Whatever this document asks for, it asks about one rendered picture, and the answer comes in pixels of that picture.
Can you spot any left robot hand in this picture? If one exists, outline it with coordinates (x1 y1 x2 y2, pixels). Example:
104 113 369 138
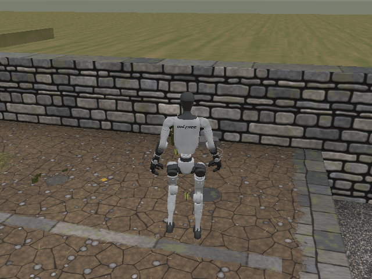
150 162 163 175

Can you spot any left robot upper arm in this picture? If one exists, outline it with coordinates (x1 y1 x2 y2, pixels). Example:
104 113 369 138
158 117 175 149

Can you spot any robot left forearm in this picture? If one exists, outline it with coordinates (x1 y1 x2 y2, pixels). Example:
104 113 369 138
152 140 164 164

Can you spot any right robot upper arm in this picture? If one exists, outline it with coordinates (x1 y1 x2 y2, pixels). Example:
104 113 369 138
199 117 215 149

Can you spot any robot head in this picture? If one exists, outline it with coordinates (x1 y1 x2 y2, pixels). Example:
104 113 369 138
177 92 197 120

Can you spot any robot right forearm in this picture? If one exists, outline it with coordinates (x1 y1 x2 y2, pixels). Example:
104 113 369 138
209 140 220 162

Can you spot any right robot thigh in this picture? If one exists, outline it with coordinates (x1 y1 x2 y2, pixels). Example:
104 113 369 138
193 162 206 204

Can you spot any right robot hand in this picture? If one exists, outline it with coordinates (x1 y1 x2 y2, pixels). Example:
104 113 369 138
208 160 221 172

